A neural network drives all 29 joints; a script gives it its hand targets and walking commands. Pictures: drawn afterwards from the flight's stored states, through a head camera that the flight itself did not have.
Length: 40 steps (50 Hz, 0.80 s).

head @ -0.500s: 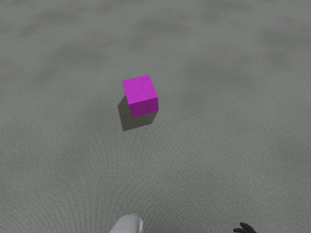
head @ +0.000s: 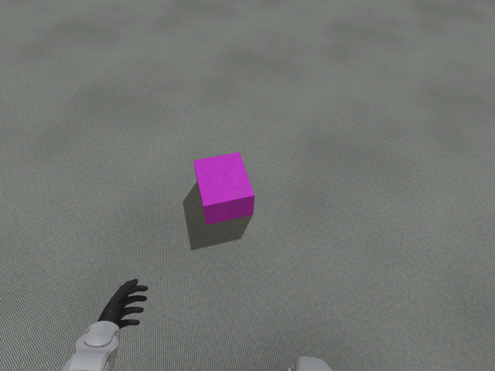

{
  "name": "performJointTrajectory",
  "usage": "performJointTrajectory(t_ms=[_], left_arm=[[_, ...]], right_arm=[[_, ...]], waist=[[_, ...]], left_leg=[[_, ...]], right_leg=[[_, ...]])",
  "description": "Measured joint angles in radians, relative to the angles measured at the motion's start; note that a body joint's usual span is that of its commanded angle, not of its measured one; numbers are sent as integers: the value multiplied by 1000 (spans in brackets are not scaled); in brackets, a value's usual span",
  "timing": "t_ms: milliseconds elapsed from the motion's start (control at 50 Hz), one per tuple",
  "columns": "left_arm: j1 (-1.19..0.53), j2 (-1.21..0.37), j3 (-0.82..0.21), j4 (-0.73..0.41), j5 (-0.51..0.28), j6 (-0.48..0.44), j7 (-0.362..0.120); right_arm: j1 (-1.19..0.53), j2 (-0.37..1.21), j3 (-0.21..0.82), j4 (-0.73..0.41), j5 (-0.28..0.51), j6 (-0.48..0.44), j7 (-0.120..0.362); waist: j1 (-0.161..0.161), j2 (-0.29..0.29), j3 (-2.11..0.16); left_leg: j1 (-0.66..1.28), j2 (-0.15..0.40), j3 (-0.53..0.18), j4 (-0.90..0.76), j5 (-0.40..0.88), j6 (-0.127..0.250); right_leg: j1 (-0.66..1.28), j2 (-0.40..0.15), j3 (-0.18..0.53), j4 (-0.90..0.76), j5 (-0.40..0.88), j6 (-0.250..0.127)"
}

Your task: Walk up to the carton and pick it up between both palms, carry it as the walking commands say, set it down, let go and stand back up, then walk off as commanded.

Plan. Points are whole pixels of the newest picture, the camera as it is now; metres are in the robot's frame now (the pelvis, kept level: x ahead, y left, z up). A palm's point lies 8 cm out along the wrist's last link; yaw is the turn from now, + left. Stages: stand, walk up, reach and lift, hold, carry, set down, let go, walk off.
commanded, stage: walk up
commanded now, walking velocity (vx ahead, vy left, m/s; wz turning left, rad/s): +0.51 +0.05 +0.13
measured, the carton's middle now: (223, 187) +0.94 +0.06 -0.69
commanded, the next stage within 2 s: none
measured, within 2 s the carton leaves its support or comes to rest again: neither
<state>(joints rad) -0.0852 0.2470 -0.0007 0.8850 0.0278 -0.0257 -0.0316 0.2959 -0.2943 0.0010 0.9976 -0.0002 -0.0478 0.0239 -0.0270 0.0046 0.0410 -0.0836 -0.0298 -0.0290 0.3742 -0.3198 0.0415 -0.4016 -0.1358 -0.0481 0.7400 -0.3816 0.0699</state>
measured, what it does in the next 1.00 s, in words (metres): walks ahead: right foot, then left foot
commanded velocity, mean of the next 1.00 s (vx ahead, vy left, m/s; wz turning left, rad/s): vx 0.39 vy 0.03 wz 0.01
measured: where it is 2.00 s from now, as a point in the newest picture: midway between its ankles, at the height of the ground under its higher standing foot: (237, 306)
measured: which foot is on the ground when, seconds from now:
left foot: down 0.00-0.06, up 0.08-0.30, down 0.32-0.78, up 0.80-1.00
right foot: up 0.00-0.04, down 0.06-0.34, up 0.36-0.74, down 0.76-1.00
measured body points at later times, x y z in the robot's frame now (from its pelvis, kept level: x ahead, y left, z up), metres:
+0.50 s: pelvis +0.23 +0.03 +0.00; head +0.26 +0.05 +0.44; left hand +0.29 +0.27 -0.16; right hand +0.25 -0.25 -0.13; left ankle +0.20 +0.10 -0.74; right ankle +0.09 -0.13 -0.65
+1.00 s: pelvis +0.39 +0.02 -0.01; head +0.43 +0.02 +0.43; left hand +0.38 +0.27 -0.16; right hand +0.45 -0.25 -0.16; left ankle +0.38 +0.12 -0.71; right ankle +0.34 -0.12 -0.74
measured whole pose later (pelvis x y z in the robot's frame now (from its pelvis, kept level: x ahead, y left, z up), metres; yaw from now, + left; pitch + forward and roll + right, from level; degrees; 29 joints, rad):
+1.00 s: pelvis +0.39 +0.02 -0.01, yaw +3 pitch +2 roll -1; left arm 0.35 0.22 0.00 1.00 0.03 -0.04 0.00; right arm 0.22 -0.29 0.00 0.99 0.00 -0.04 0.01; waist -0.02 0.02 0.04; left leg -0.47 0.02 0.04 0.90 -0.46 0.03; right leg -0.23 -0.11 -0.17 0.58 -0.38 0.03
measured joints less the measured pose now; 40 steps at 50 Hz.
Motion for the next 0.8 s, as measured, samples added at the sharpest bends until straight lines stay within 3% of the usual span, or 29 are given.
performJointTrajectory(t_ms=[40, 80, 140, 180, 240, 300, 360, 460, 560, 640, 720, 760, 780, 800], left_arm=[[14, 0, 0, 0, 0, -13, 1], [56, -6, 0, 6, 0, -31, 8], [195, -20, 0, 32, 0, -46, 15], [312, -20, 0, 58, 0, -44, 17], [448, -21, 0, 80, 0, -32, 17], [525, -21, 0, 83, 0, -24, 17], [545, -21, 0, 83, 0, -18, 17], [408, -21, 0, 72, 0, -5, 15], [193, -20, 0, 40, 0, -5, 12], [67, -20, 0, 39, 0, 0, 6], [6, -19, 0, 39, 0, 0, 6], [17, -19, 0, 39, 0, -11, 9], [36, -21, 0, 40, 0, -20, 13], [63, -25, 0, 43, 0, -27, 17]], right_arm=[[0, 0, 0, 0, 0, 0, 0], [-1, -1, 0, 0, 0, 0, -1], [-20, 0, 0, -7, 0, 0, -1], [-44, -1, 0, -29, 0, -1, 0], [-72, -1, 0, -53, 0, 0, 7], [-88, -1, 0, -71, 0, 0, 14], [-91, 4, 0, -71, 0, -4, 15], [-35, 6, 0, -18, 0, -11, 9], [1, 7, 0, 30, 0, -15, -1], [23, 7, 0, 63, 0, -20, -12], [30, 8, 0, 70, 0, -20, -17], [30, 8, 0, 72, 0, -20, -20], [29, 8, 0, 72, 0, -20, -21], [27, 8, 0, 69, 0, -20, -21]], waist=[[1, -1, 0], [2, 4, 1], [4, 31, -1], [3, 31, -1], [4, 33, -3], [5, 32, -4], [8, 8, -4], [7, -6, -3], [8, -9, -2], [4, -11, -2], [4, -11, -2], [5, -15, -1], [6, -13, 0], [6, -4, 0]], left_leg=[[-8, -1, 0, 37, -39, -10], [-83, -3, 3, 239, -109, -11], [-250, -1, 13, 620, -119, -11], [-325, 4, 21, 700, -121, -11], [-403, 31, 33, 644, -121, -11], [-417, 48, 46, 441, -101, -11], [-390, 42, 82, 322, 57, -8], [-231, 41, 103, 230, -12, 14], [-97, 39, 103, 77, 10, 14], [-8, 31, 97, -7, 11, 14], [32, 19, 94, -38, -11, 1], [12, 13, 94, 37, -56, -5], [-23, 13, 93, 141, -94, -7], [-78, 17, 88, 284, -119, -7]], right_leg=[[13, 1, -27, -125, 88, -4], [35, -1, -40, -165, 149, -29], [76, 1, -65, -144, 76, -25], [108, 2, -61, -148, 45, -22], [155, 3, -66, -160, 8, -12], [202, 4, -80, -166, -33, 1], [224, -11, -67, -133, -82, 12], [135, 30, -12, 302, -94, -3], [44, 30, -9, 334, -16, -4], [-3, 30, -26, 286, 2, -4], [-1, 35, -56, 27, 38, -4], [24, 36, -77, -140, 183, -10], [41, 33, -84, -155, 201, -27], [59, 34, -94, -154, 137, -31]])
